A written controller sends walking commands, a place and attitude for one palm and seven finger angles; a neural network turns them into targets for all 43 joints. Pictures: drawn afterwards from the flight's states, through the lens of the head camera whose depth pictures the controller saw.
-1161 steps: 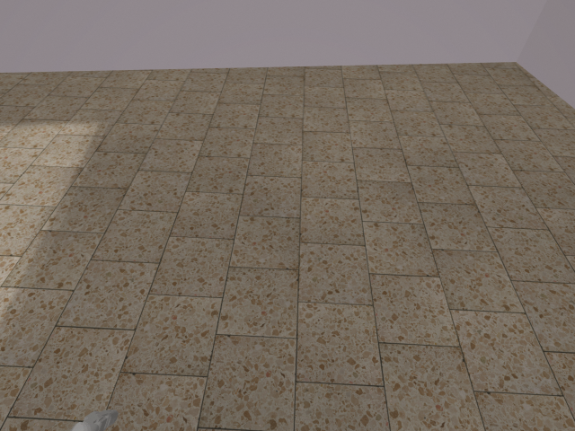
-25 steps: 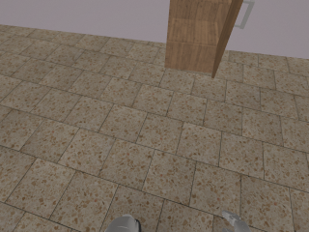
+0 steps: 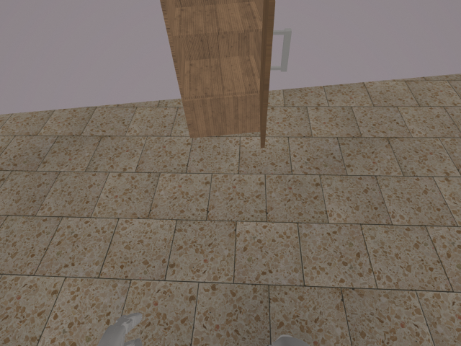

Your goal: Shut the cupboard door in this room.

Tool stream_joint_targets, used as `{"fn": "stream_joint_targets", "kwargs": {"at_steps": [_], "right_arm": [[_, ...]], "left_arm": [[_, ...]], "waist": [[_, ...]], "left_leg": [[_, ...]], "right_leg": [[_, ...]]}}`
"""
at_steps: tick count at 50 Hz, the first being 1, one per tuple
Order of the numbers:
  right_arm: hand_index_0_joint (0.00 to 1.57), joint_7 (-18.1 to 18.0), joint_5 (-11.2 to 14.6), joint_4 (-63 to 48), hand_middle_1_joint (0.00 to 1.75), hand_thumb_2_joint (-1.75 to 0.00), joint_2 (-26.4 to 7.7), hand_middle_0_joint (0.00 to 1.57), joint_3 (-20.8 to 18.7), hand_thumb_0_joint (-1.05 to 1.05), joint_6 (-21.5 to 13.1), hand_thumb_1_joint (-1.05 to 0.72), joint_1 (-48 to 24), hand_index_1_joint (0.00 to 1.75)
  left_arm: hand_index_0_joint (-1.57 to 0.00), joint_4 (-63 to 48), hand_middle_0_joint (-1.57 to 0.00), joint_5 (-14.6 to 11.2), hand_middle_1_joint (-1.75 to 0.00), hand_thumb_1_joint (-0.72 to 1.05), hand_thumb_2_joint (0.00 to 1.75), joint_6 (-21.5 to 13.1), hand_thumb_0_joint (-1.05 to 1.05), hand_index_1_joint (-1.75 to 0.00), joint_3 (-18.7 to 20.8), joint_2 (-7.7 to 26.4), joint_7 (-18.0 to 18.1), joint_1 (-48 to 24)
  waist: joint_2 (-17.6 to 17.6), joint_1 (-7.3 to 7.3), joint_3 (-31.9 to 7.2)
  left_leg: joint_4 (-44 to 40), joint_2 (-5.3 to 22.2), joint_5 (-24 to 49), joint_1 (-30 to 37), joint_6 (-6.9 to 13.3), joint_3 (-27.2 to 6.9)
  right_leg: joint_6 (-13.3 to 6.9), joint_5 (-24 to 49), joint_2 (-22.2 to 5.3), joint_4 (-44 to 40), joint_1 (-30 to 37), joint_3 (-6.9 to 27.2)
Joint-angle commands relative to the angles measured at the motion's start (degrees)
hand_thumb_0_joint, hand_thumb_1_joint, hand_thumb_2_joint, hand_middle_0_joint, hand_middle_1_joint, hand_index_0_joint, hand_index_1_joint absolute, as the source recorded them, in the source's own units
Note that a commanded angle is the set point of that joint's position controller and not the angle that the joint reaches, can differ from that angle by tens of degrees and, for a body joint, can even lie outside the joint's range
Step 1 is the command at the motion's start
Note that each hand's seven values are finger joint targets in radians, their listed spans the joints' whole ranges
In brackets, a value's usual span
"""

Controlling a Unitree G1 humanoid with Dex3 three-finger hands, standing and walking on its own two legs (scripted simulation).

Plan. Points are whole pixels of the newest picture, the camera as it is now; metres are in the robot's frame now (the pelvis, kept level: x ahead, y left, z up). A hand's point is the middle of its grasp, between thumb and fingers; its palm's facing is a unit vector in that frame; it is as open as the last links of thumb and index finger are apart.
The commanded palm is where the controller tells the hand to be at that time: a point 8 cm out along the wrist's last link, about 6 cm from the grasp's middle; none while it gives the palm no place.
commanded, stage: turn or walk to find it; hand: left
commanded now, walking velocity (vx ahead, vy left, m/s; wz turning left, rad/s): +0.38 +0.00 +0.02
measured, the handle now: (279, 51) +0.99 -0.16 -0.01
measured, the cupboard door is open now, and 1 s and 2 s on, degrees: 82 82 82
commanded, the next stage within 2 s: stand and wait in 0.54 s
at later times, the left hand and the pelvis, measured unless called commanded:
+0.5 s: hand out of the picture +0.09 +0.16 -0.16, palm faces +0.20 -0.97 -0.14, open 7.3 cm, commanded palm none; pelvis +0.19 +0.01 +0.01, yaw +5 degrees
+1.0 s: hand (155, 214) +0.44 +0.21 -0.14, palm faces +0.05 -0.97 -0.24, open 7.3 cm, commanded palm none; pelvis +0.35 +0.02 +0.01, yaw +3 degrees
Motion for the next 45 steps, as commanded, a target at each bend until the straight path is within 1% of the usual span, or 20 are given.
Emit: {"fn": "stream_joint_targets", "kwargs": {"at_steps": [1, 2, 4, 6, 8, 15, 18, 22, 24, 25, 26, 27, 28, 29, 31, 34, 36, 40, 43, 45], "right_arm": [[0.20, -0.24, 1.00, -7.33, 0.30, -0.90, -5.06, 0.20, -0.55, 0.00, -1.24, -0.90, -4.92, 0.30], [0.20, -0.15, 0.76, -7.18, 0.30, -0.90, -4.79, 0.20, -0.76, 0.00, -1.27, -0.90, -7.27, 0.30], [0.20, -0.02, 0.14, -5.93, 0.30, -0.90, -3.71, 0.20, -0.80, 0.00, -0.53, -0.90, -7.09, 0.30], [0.20, 0.22, -0.34, -4.90, 0.30, -0.90, -2.10, 0.20, -0.70, 0.00, 0.65, -0.90, -4.51, 0.30], [0.20, 0.40, -0.63, -5.29, 0.30, -0.90, -1.73, 0.20, -0.89, 0.00, 1.13, -0.90, -5.02, 0.30], [0.20, 1.65, -0.23, -9.75, 0.30, -0.90, -2.75, 0.20, -0.81, 0.00, 1.14, -0.90, -16.33, 0.30], [0.20, 1.95, -0.24, -11.38, 0.30, -0.90, -2.53, 0.20, -0.08, 0.00, 0.67, -0.90, -21.57, 0.30], [0.20, 1.94, -0.16, -12.46, 0.30, -0.90, -2.87, 0.20, 0.18, 0.00, -0.02, -0.90, -24.12, 0.30], [0.20, 1.49, -0.31, -11.49, 0.30, -0.90, -4.04, 0.20, -0.10, 0.00, -0.53, -0.90, -20.27, 0.30], [0.20, 1.03, -0.59, -9.47, 0.30, -0.90, -5.14, 0.20, -0.44, 0.00, -0.98, -0.90, -14.08, 0.30], [0.20, 0.52, -0.86, -6.65, 0.30, -0.90, -8.60, 0.20, -1.32, 0.00, -1.43, -0.90, -4.75, 0.30], [0.20, -0.17, -1.41, -4.75, 0.30, -0.90, -15.27, 0.20, -3.08, 0.00, -1.89, -0.90, 3.14, 0.30], [0.20, -0.71, -0.22, -3.41, 0.30, -0.90, -17.25, 0.20, -3.30, 0.00, -1.35, -0.90, 6.94, 0.30], [0.20, -1.01, 0.15, -3.75, 0.30, -0.90, -15.31, 0.20, -2.86, 0.00, -1.00, -0.90, 2.91, 0.30], [0.20, -1.41, 0.06, -5.33, 0.30, -0.90, -9.69, 0.20, -1.25, 0.00, -1.83, -0.90, -4.92, 0.30], [0.20, -1.68, 0.36, -4.69, 0.30, -0.90, -5.65, 0.20, 0.30, 0.00, -2.74, -0.90, -7.60, 0.30], [0.20, -1.71, 0.28, -5.25, 0.30, -0.90, -4.20, 0.20, -0.08, 0.00, -2.65, -0.90, -8.49, 0.30], [0.20, -1.74, 0.27, -5.00, 0.30, -0.90, -5.42, 0.20, 0.19, 0.00, -2.07, -0.90, -9.26, 0.30], [0.20, -1.92, -0.02, -4.03, 0.30, -0.90, -6.21, 0.20, -0.19, 0.00, -1.14, -0.90, -8.19, 0.30], [0.20, -2.05, -0.05, -3.24, 0.30, -0.90, -6.37, 0.20, -0.20, 0.00, -0.51, -0.90, -7.51, 0.30]], "left_arm": [[-0.20, 4.88, -0.20, -0.97, -0.30, 0.90, 0.90, -1.48, 0.00, -0.30, 3.97, 15.78, 1.96, 21.01], [-0.20, 3.80, -0.20, -1.08, -0.30, 0.90, 0.90, -1.56, 0.00, -0.30, 2.98, 12.95, 1.83, 17.23], [-0.20, 2.66, -0.20, -1.21, -0.30, 0.90, 0.90, -1.79, 0.00, -0.30, 1.52, 8.50, 1.90, 11.78], [-0.20, 3.28, -0.20, -0.82, -0.30, 0.90, 0.90, -2.20, 0.00, -0.30, 0.69, 6.12, 1.94, 11.46], [-0.20, 3.78, -0.20, -0.42, -0.30, 0.90, 0.90, -2.70, 0.00, -0.30, 0.73, 4.26, 2.15, 13.85], [-0.20, 6.00, -0.20, -0.54, -0.30, 0.90, 0.90, -3.52, 0.00, -0.30, 0.15, 6.49, 2.27, 16.54], [-0.20, 7.57, -0.20, -0.60, -0.30, 0.90, 0.90, -3.33, 0.00, -0.30, -0.14, 6.57, 2.30, 19.80], [-0.20, 8.87, -0.20, -0.37, -0.30, 0.90, 0.90, -2.66, 0.00, -0.30, 0.08, 7.77, 2.47, 21.71], [-0.20, 9.32, -0.20, -0.40, -0.30, 0.90, 0.90, -2.35, 0.00, -0.30, 0.21, 8.37, 2.36, 21.40], [-0.20, 9.17, -0.20, -0.58, -0.30, 0.90, 0.90, -2.30, 0.00, -0.30, 0.16, 8.12, 2.38, 20.33], [-0.20, 8.63, -0.20, -0.91, -0.30, 0.90, 0.90, -2.42, 0.00, -0.30, -0.07, 7.43, 2.18, 19.75], [-0.20, 7.36, -0.20, -1.43, -0.30, 0.90, 0.90, -2.44, 0.00, -0.30, -0.56, 4.04, 1.62, 22.18], [-0.20, 5.36, -0.20, -1.21, -0.30, 0.90, 0.90, -2.85, 0.00, -0.30, -1.11, 4.09, 1.61, 18.26], [-0.20, 4.96, -0.20, -1.28, -0.30, 0.90, 0.90, -2.32, 0.00, -0.30, -0.63, 4.99, 1.97, 15.19], [-0.20, 5.75, -0.20, -1.06, -0.30, 0.90, 0.90, -1.66, 0.00, -0.30, -0.46, 2.66, 1.76, 12.77], [-0.20, 7.10, -0.20, -0.71, -0.30, 0.90, 0.90, 0.09, 0.00, -0.30, -0.56, 0.08, 1.71, 15.81], [-0.20, 7.13, -0.20, -0.59, -0.30, 0.90, 0.90, 1.32, 0.00, -0.30, -0.31, -0.98, 2.09, 17.77], [-0.20, 5.19, -0.20, -0.71, -0.30, 0.90, 0.90, 2.26, 0.00, -0.30, -0.62, 0.08, 2.16, 13.65], [-0.20, 3.79, -0.20, -0.62, -0.30, 0.90, 0.90, 2.27, 0.00, -0.30, -1.02, 1.05, 2.40, 10.03], [-0.20, 4.00, -0.20, -0.66, -0.30, 0.90, 0.90, 1.86, 0.00, -0.30, -1.09, 1.72, 2.54, 10.41]], "waist": [[-15.77, 9.64, -12.92], [-10.94, 8.86, -7.37], [-4.51, 5.08, -2.79], [-6.15, 3.12, -1.62], [-7.84, 3.17, -1.32], [-6.70, 3.90, 3.63], [-6.64, 5.82, 3.44], [-6.70, 6.48, 2.90], [-5.85, 4.27, 0.08], [-4.69, 1.19, -2.65], [0.34, -2.67, -8.80], [13.55, -4.39, -17.06], [15.28, -5.50, -17.55], [9.48, -3.74, -13.26], [3.05, -0.37, -4.14], [4.34, 3.45, -1.66], [5.92, 4.98, -3.18], [7.16, 5.25, -1.58], [6.91, 4.31, -1.18], [5.11, 4.91, -1.07]], "left_leg": [[38.16, -2.48, -2.27, -33.52, 3.22, -11.81], [39.53, -0.72, 2.53, -34.72, 3.03, -11.90], [35.74, 1.39, 9.19, -30.12, 2.81, -12.16], [32.53, 1.12, 12.09, -27.57, 1.94, -10.85], [29.95, 1.30, 13.53, -28.76, 1.30, -10.25], [15.21, 2.27, 17.94, -34.01, 0.21, -9.51], [6.90, 0.75, 17.85, -32.82, 0.78, -7.36], [0.44, -0.99, 14.24, -27.52, 2.65, -5.27], [-3.67, -3.41, 12.29, -19.73, 3.59, -2.76], [-6.99, -5.08, 14.59, -9.79, 4.25, -1.81], [-8.97, -2.14, 18.85, 5.94, 6.01, -5.70], [-11.21, 13.28, 23.37, 21.98, 11.56, -25.86], [-15.37, 19.62, 35.91, 24.29, 15.77, -34.09], [-16.50, 19.45, 36.53, 16.80, 16.17, -29.56], [-18.09, 16.27, 44.90, 4.34, 14.22, -21.70], [-19.97, 10.08, 51.41, -5.46, 10.09, -10.63], [-20.44, 8.26, 52.51, -7.57, 10.03, -7.11], [-20.08, 6.72, 51.02, -8.89, 9.92, -5.40], [-17.39, 7.44, 46.64, -6.38, 10.09, -7.57], [-14.57, 7.19, 42.02, -6.36, 8.82, -8.72]], "right_leg": [[-7.49, 8.39, -21.17, -18.53, 35.69, 30.02], [-7.11, 5.48, -19.55, -19.40, 29.02, 26.75], [-4.81, 2.39, -15.91, -22.16, 17.86, 18.06], [-3.62, 1.73, -12.96, -24.18, 13.07, 12.26], [-4.33, 2.95, -12.45, -25.30, 13.16, 10.72], [-6.25, 3.06, -13.17, -28.48, 17.22, 7.85], [-5.82, 9.59, -12.48, -26.86, 21.94, 6.45], [-5.65, 16.26, -13.68, -23.30, 25.40, 6.00], [-4.81, 24.20, -12.89, -16.60, 25.57, 3.79], [-3.35, 29.11, -10.82, -8.24, 22.12, 1.26], [-0.93, 25.37, -7.79, 4.45, 13.98, -1.35], [2.23, -0.16, 0.04, 21.65, -1.94, -3.89], [2.09, -21.22, 2.49, 32.89, -10.09, 1.91], [1.64, -20.39, -0.51, 37.54, -10.67, 4.94], [2.81, -13.93, -3.65, 36.69, -10.56, 6.50], [3.94, -8.81, -3.68, 29.40, -2.95, 5.44], [4.52, -5.16, -3.02, 25.66, -0.51, 4.72], [4.69, 0.38, -2.22, 14.12, 2.78, 3.61], [4.47, -0.50, -1.26, 4.53, 5.97, 2.73], [4.32, 1.35, -0.82, -2.34, 9.99, 2.44]]}}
